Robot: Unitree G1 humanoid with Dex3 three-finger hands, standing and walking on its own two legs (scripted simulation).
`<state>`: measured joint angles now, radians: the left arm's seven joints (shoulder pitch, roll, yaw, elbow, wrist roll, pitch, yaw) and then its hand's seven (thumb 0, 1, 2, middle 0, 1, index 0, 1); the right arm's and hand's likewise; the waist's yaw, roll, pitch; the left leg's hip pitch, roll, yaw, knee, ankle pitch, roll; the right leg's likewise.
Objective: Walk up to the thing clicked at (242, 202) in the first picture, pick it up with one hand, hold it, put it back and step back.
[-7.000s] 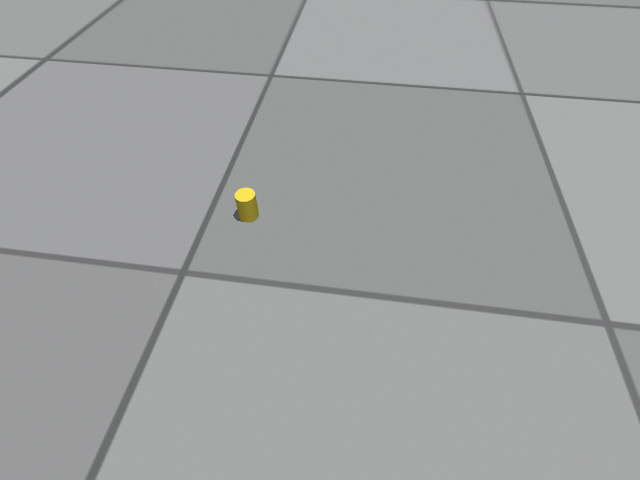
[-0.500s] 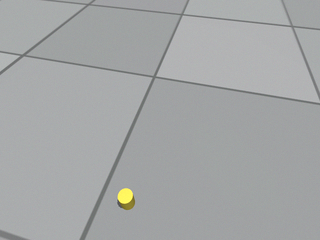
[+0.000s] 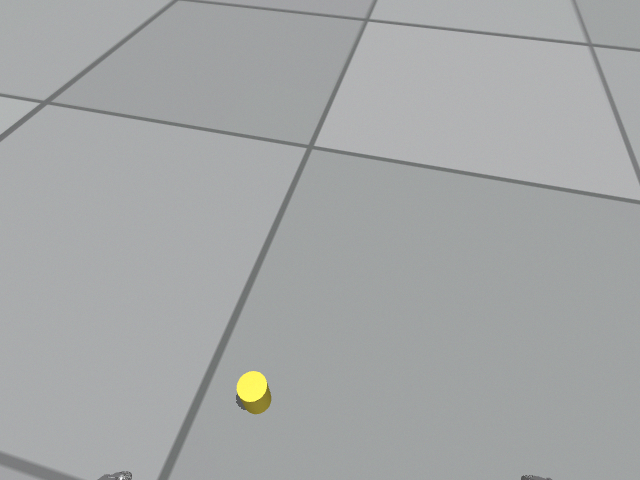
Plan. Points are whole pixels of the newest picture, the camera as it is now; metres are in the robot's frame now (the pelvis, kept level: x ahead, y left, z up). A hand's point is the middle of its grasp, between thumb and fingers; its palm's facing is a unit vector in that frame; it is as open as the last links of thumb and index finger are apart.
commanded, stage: go down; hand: left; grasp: from the side
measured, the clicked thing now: (254, 393) +0.43 +0.21 -0.72
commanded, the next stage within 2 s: none
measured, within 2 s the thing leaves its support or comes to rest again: neither
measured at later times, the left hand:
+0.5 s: hand (144, 475) +0.15 +0.27 -0.17, palm faces +0.04 -0.94 -0.34, open 16.2 cm
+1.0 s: hand out of the picture +0.13 +0.28 -0.19, palm faces +0.08 -0.94 -0.34, open 17.5 cm
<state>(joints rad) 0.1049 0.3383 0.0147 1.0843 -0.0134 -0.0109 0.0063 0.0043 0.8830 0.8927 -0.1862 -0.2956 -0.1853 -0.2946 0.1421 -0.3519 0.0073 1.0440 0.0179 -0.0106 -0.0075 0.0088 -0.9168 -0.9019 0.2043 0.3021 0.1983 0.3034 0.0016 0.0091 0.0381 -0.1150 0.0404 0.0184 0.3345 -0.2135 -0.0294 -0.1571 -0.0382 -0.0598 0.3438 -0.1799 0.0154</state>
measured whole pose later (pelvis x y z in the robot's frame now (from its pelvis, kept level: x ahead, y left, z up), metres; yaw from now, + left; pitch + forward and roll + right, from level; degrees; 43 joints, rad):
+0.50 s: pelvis -0.01 +0.02 -0.04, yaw -1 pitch +10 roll -1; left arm 0.13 0.30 0.17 0.69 0.06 0.20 -0.02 0.00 -0.32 0.18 -0.07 -0.17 -0.07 -0.17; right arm 0.25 -0.25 -0.02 0.67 0.02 -0.10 -0.03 0.01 -0.88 -0.89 0.20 0.30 0.20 0.30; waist -0.03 0.01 -0.06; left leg -0.54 0.04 0.01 0.79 -0.42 -0.01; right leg -0.56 -0.05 -0.04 0.75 -0.35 0.03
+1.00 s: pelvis -0.01 +0.02 -0.08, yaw +0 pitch +16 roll -3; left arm 0.34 0.32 0.19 0.26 0.01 0.34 -0.02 -0.01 -0.58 0.06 -0.09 -0.09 -0.08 -0.10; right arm 0.22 -0.22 0.01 0.55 0.01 -0.17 -0.09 0.01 -0.86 -0.88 0.21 0.30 0.20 0.30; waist -0.03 0.02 -0.13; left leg -0.84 0.05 -0.04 1.11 -0.56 -0.01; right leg -0.83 -0.05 -0.07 1.03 -0.48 0.04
